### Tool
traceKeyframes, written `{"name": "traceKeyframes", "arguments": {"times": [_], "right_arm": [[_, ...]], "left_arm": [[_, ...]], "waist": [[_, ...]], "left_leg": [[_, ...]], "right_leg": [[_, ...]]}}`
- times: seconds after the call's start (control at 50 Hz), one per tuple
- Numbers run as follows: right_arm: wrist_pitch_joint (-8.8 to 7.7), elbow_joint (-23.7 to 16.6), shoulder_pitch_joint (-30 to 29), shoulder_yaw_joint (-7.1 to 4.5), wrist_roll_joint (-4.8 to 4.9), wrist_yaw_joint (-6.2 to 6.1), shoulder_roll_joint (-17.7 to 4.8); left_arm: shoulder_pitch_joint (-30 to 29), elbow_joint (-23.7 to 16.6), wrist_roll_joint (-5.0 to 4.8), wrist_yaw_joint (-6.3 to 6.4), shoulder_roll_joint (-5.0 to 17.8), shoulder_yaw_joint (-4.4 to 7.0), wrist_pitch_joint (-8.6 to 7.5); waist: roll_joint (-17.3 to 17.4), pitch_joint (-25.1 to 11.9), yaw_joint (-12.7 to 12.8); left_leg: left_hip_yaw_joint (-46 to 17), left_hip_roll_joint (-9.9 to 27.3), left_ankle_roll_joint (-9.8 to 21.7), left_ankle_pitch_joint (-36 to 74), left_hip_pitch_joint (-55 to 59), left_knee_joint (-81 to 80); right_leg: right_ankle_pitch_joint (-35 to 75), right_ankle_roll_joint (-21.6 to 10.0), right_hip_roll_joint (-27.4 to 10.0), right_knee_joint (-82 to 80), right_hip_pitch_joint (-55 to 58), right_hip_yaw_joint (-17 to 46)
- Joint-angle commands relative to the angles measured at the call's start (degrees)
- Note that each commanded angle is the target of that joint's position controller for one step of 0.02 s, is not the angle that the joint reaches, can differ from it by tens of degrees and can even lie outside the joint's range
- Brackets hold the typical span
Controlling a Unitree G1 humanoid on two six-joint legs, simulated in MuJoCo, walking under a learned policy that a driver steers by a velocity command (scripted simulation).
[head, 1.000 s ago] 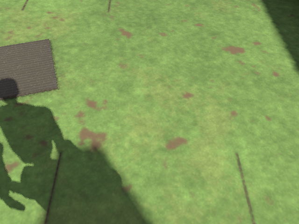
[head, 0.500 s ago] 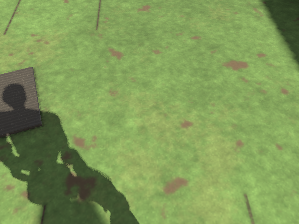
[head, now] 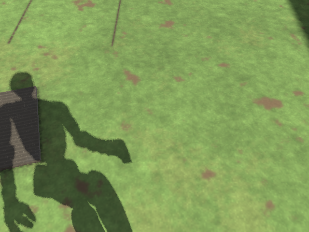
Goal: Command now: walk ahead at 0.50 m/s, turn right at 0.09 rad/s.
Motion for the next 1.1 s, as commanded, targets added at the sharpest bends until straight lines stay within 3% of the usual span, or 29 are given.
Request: {"name": "traceKeyframes", "arguments": {"times": [0.02, 0.04, 0.06, 0.08, 0.12, 0.16, 0.2, 0.24, 0.32, 0.4, 0.44, 0.48, 0.52, 0.54, 0.56, 0.58, 0.6, 0.62, 0.64, 0.68, 0.72, 0.76, 0.82, 0.88, 0.98, 1.04, 1.06, 1.08, 1.1], "right_arm": [[-0.46, 4.36, 27.29, -4.81, -1.45, -0.81, -16.25], [0.13, 3.54, 21.72, -4.21, 0.63, -0.46, -13.13], [-0.02, 2.53, 15.85, -3.09, 1.0, -0.34, -9.46], [-0.46, 2.34, 13.21, -2.3, 0.79, -0.18, -6.6], [-1.2, 3.62, 13.49, -1.36, 1.02, -0.81, -3.87], [-2.23, 4.83, 16.62, -1.45, 1.21, -1.07, -4.73], [-2.74, 5.31, 18.42, -1.76, 1.34, -1.23, -6.2], [-2.8, 5.71, 20.4, -1.71, 1.19, -1.35, -6.29], [-2.76, 6.95, 23.87, -1.11, 1.02, -1.55, -5.47], [-2.35, 9.38, 28.93, -0.97, 0.91, -1.92, -6.36], [-1.86, 10.42, 30.05, -0.96, 0.77, -2.17, -6.89], [-1.48, 10.73, 28.92, -1.07, 0.62, -2.4, -7.9], [-0.74, 10.69, 27.35, -1.22, 0.6, -2.23, -8.77], [-0.5, 9.98, 26.22, -0.99, 1.2, -2.05, -8.33], [-0.62, 7.33, 26.83, -0.1, 2.61, -1.34, -4.82], [-0.68, 6.81, 29.46, -0.72, 3.23, -0.69, -4.54], [-0.54, 5.17, 22.43, -1.61, 2.09, -0.83, -7.64], [-1.06, 4.18, 19.47, -1.39, 2.17, -0.59, -6.49], [-0.98, 4.89, 20.06, -1.34, 2.05, -0.6, -5.31], [0.77, 6.03, 22.95, -1.09, 0.19, -0.2, -2.99], [1.8, 5.72, 22.31, -1.42, -0.1, 0.48, -3.07], [2.32, 4.07, 17.86, -1.59, -0.05, 0.78, -3.6], [2.41, 1.45, 10.15, -1.59, 0.42, 0.89, -4.37], [2.16, -0.56, 4.18, -1.0, 0.83, 0.98, -3.75], [1.58, -3.29, -2.29, -0.56, 0.8, 0.82, -4.28], [0.83, -2.69, 1.9, -1.13, 0.8, 0.36, -5.58], [0.52, -0.95, 7.48, -1.69, 0.74, -0.08, -6.59], [-0.01, 2.35, 17.14, -2.42, 0.4, -0.58, -7.56], [-0.45, 4.86, 27.19, -3.64, -1.0, -1.22, -11.44]], "left_arm": [[6.41, -4.38, -2.54, -0.46, 2.19, 0.23, -0.38], [1.11, -4.4, -0.95, -0.14, 7.48, 1.76, 0.19], [-2.9, -5.78, -0.79, -0.46, 6.83, 1.79, 0.0], [-4.25, -5.83, -0.73, -0.65, 5.48, 1.65, 0.1], [-2.85, -5.25, 0.58, -1.39, 3.95, 1.71, 1.62], [-3.64, -5.73, 0.68, -2.03, 3.13, 1.85, 2.76], [-7.47, -7.24, 0.61, -2.42, 3.04, 1.93, 3.46], [-11.96, -8.92, 0.43, -2.73, 3.33, 1.93, 3.76], [-19.76, -11.67, 0.29, -3.2, 2.4, 1.16, 3.33], [-26.02, -13.77, 0.64, -3.04, 1.98, 0.28, 2.99], [-27.01, -14.28, 0.81, -2.9, 2.47, 0.32, 2.65], [-24.4, -13.51, 0.93, -2.49, 3.49, 0.77, 2.24], [-14.17, -9.91, 1.21, -1.91, 5.41, 1.87, 1.57], [-5.15, -6.95, 2.11, -1.54, 7.55, 2.84, 0.97], [3.5, -5.7, 3.26, -0.85, 13.76, 4.48, 0.64], [1.91, -5.67, 1.4, -0.85, 16.33, 5.29, 1.42], [-4.61, -6.83, -0.3, -0.93, 15.01, 4.92, 1.83], [-9.1, -7.39, -0.43, -1.05, 11.31, 3.91, 1.53], [-11.7, -7.36, -0.25, -1.21, 7.78, 2.92, 1.12], [-12.16, -6.27, -0.52, -0.77, 4.43, 1.7, 0.11], [-8.91, -4.85, -0.62, -0.6, 5.8, 1.76, -0.87], [-6.73, -4.13, -0.67, -0.63, 7.45, 1.95, -1.23], [-3.78, -3.6, -0.54, -0.73, 7.16, 1.53, -1.15], [-1.49, -3.07, -0.44, -0.69, 7.21, 1.21, -1.18], [2.36, -1.32, 0.19, 0.0, 7.9, 1.07, -0.92], [-0.03, -1.31, 0.55, 0.52, 9.3, 1.37, -0.86], [-0.87, -1.31, 0.73, 0.56, 9.86, 1.53, -0.75], [-2.16, -1.54, 0.48, 0.43, 9.95, 1.53, -0.48], [-2.16, -2.95, -0.2, 0.16, 8.47, 0.94, -0.57]], "waist": [[13.32, -20.63, -8.94], [3.41, -14.59, -7.64], [2.07, -6.66, -5.68], [1.02, -3.13, -4.28], [3.56, -1.07, -1.87], [3.41, -1.07, -1.3], [3.22, -0.03, -1.31], [3.29, 0.96, -2.04], [3.24, 2.46, -3.59], [3.49, 3.58, -5.41], [3.9, 3.44, -5.06], [5.36, 1.41, -2.95], [5.52, -4.07, 1.74], [4.11, -8.69, 5.68], [-4.35, -16.48, 7.61], [-11.15, -20.59, 4.08], [-2.23, -12.39, 2.58], [-1.37, -6.11, 1.06], [0.75, -2.11, -1.57], [-1.55, -0.61, -4.57], [-2.08, -0.59, -5.21], [-2.74, 0.65, -4.82], [-3.32, 2.17, -3.05], [-3.6, 2.51, -1.52], [-3.9, 3.42, 0.1], [-4.52, 1.2, -3.08], [-4.78, -1.71, -5.49], [-3.21, -6.53, -9.7], [0.53, -13.02, -12.93]], "left_leg": [[-41.84, 26.87, 13.52, -6.72, 44.62, -11.51], [-38.71, 23.62, 11.02, -11.98, 37.49, -13.65], [-29.71, 21.74, 8.78, -11.85, 28.13, -16.17], [-23.53, 18.98, 6.28, -9.22, 22.23, -18.76], [-14.76, 15.09, 2.87, -4.14, 16.14, -21.13], [-10.74, 14.57, 2.38, 1.47, 15.8, -21.89], [-6.91, 14.2, 1.72, 4.75, 16.83, -22.62], [-3.9, 13.62, 0.97, 7.45, 18.4, -22.98], [1.06, 11.9, 0.21, 14.27, 20.23, -22.75], [2.7, 13.64, 1.29, 21.83, 26.76, -21.75], [3.04, 14.95, 2.13, 28.17, 31.03, -19.17], [3.81, 15.7, 2.48, 41.91, 33.6, -13.47], [4.84, 15.1, 1.95, 48.08, 32.84, 0.24], [5.6, 13.58, 0.94, 38.9, 24.48, 11.91], [6.7, 8.64, -0.99, 13.0, 7.39, 32.44], [0.19, -2.36, -2.53, -26.18, -7.02, 49.27], [-6.59, 2.12, -1.73, -21.35, -12.4, 49.79], [-7.07, 3.79, -1.5, -17.04, -12.51, 46.79], [-7.07, 5.67, -1.61, -14.15, -9.41, 41.89], [-6.93, 6.93, -2.82, -11.64, -3.64, 36.24], [-5.75, 6.71, -3.72, -9.98, -4.22, 34.36], [-4.96, 7.46, -4.68, -6.29, -8.19, 30.92], [-3.94, 7.85, -5.71, -0.62, -12.81, 23.44], [-2.4, 6.53, -5.71, 3.59, -12.18, 14.57], [-1.01, 4.17, -3.14, 2.92, -12.24, 5.78], [0.15, 0.96, -0.1, -3.6, -4.26, 2.36], [0.67, -0.96, 1.08, -5.57, 2.12, 1.19], [1.09, -2.06, 2.45, -2.74, 13.37, -2.85], [-8.64, 6.99, 5.17, -5.7, 28.82, -3.53]], "right_leg": [[-4.73, -1.95, 2.24, 48.59, -35.27, 0.77], [-0.5, -3.06, -1.52, 51.36, -38.75, 7.98], [4.87, -3.13, -3.78, 48.93, -39.13, 7.99], [8.19, -3.11, -5.77, 45.71, -37.39, 7.69], [10.65, -2.09, -7.26, 42.19, -33.31, 7.33], [12.31, -1.52, -7.27, 41.48, -33.85, 6.7], [15.9, -0.97, -7.99, 39.99, -38.18, 6.06], [19.91, -0.46, -8.38, 37.08, -42.32, 5.45], [25.94, 0.03, -7.09, 24.13, -42.5, 2.91], [24.98, -1.36, -5.02, 13.14, -40.6, -1.43], [21.42, -2.88, -3.96, 10.42, -39.6, -2.39], [16.25, -5.05, -1.48, 8.85, -34.51, -3.59], [14.4, -7.53, 1.68, 4.67, -22.3, -4.44], [17.16, -9.42, -0.6, 1.61, -8.2, -1.13], [13.41, -14.42, -16.51, 0.32, 9.33, 18.56], [16.4, -20.52, -27.19, -8.34, 14.86, 43.32], [15.91, -17.7, -23.93, -8.87, 8.04, 33.52], [17.5, -15.49, -21.79, -10.9, -0.25, 26.59], [20.94, -12.28, -18.77, -13.25, -7.05, 21.05], [24.12, -9.01, -14.58, -15.51, -13.41, 13.84], [29.19, -9.19, -13.36, -16.35, -13.51, 11.53], [30.99, -9.13, -12.84, -17.59, -12.7, 9.78], [34.22, -8.37, -11.98, -18.35, -10.11, 8.08], [38.13, -7.47, -11.42, -18.0, -7.64, 6.23], [44.71, -7.92, -14.01, -15.6, 1.31, 5.61], [61.33, -6.86, -15.05, -8.31, 3.82, 4.14], [67.54, -6.22, -14.67, -1.73, 3.82, 3.64], [66.16, -5.16, -12.73, 9.21, 0.82, 2.01], [49.53, -4.21, -10.15, 24.91, -10.74, 0.55]]}}
Next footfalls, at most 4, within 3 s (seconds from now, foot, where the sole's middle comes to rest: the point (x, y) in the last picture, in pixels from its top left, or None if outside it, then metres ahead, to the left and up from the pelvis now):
0.54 right None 0.41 -0.12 -0.76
1.10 left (171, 166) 0.75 -0.01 -0.76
1.66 right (218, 125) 1.01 -0.26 -0.76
2.22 left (192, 81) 1.33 -0.13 -0.76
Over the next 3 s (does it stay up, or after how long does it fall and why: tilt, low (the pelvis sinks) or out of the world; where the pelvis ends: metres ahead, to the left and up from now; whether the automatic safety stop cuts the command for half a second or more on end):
stays up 1.58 -0.19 0.02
